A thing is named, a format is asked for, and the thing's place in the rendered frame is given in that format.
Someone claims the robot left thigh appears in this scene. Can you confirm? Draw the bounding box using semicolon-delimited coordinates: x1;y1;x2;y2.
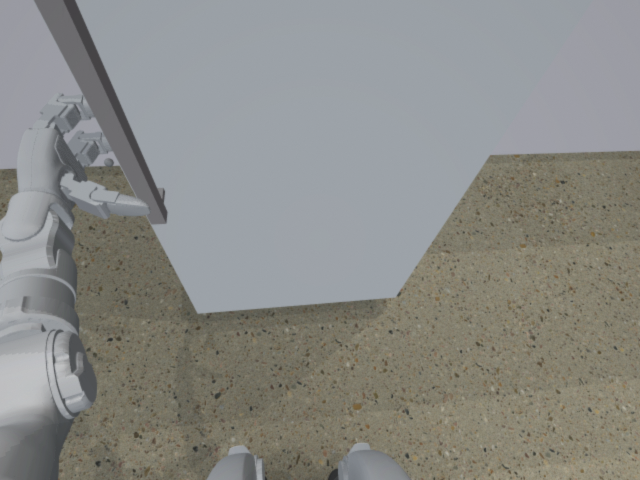
207;453;265;480

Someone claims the left robot hand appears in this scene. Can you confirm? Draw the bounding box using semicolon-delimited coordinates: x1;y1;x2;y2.
17;93;151;219

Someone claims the robot left upper arm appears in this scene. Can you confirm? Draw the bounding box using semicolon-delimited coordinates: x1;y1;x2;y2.
0;329;97;480

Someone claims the handle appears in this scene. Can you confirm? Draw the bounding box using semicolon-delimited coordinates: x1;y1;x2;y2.
34;0;167;225

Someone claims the robot left forearm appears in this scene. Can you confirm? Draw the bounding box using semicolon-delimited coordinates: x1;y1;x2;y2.
0;191;79;343

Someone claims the robot right shin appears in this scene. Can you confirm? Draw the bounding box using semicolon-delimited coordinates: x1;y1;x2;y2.
347;443;371;456

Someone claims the fridge door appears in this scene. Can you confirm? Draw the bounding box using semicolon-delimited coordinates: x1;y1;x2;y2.
33;0;593;314

